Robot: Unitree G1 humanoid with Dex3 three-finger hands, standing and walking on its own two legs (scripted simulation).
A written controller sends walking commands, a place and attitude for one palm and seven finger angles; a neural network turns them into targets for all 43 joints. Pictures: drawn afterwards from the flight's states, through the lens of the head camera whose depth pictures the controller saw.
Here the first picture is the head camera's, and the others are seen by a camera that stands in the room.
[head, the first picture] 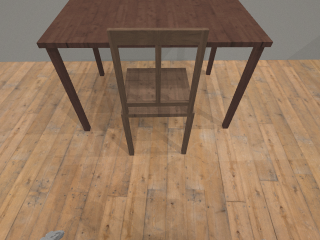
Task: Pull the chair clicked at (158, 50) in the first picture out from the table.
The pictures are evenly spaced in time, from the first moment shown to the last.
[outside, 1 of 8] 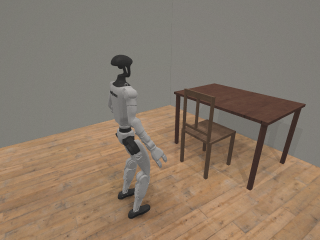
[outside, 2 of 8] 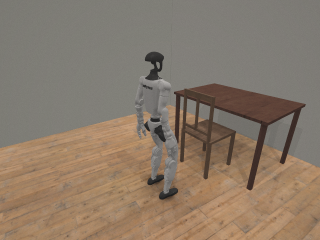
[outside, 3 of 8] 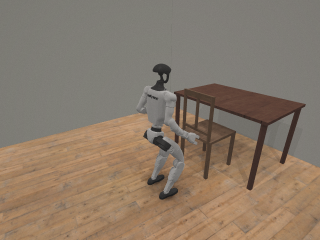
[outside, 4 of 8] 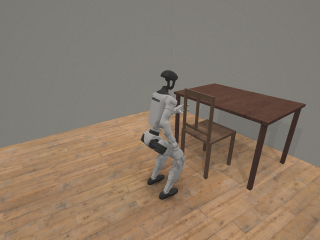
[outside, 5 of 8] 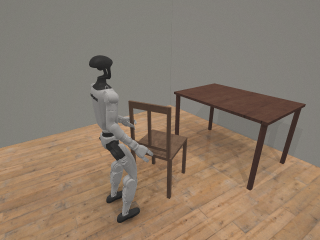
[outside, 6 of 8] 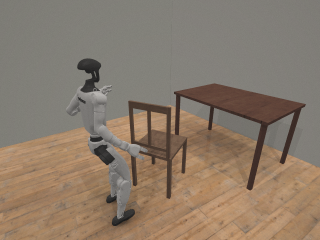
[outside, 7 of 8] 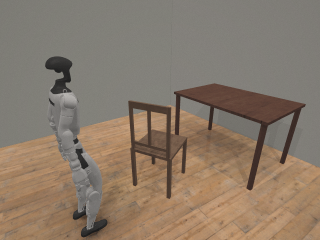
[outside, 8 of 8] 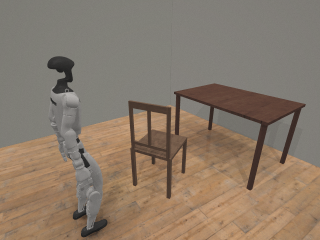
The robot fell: no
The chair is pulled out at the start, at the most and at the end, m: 0.00 0.60 0.60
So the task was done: yes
